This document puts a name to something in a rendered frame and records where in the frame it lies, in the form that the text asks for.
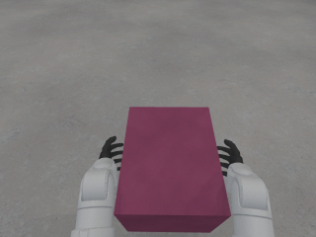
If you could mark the left robot forearm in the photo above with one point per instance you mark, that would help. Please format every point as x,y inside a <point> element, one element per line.
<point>96,200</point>

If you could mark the right robot forearm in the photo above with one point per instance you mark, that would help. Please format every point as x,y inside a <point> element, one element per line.
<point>250,202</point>

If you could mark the robot right hand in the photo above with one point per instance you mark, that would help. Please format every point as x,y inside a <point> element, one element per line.
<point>234,153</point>

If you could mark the robot left hand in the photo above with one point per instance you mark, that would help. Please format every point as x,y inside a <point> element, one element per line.
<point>108,147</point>

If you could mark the carton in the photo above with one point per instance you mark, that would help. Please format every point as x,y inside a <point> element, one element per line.
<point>170,177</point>

